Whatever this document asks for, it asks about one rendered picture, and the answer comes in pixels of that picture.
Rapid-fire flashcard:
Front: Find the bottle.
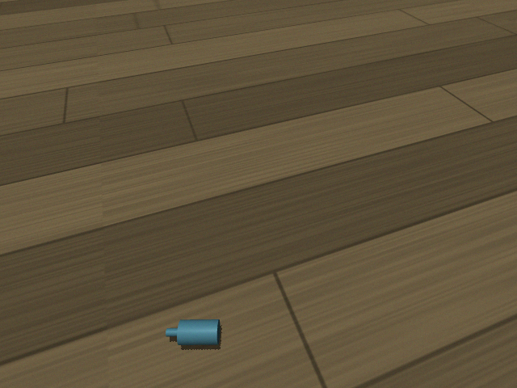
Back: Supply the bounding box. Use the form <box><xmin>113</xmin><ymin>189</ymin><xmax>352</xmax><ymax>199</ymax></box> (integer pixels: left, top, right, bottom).
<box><xmin>166</xmin><ymin>319</ymin><xmax>221</xmax><ymax>345</ymax></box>

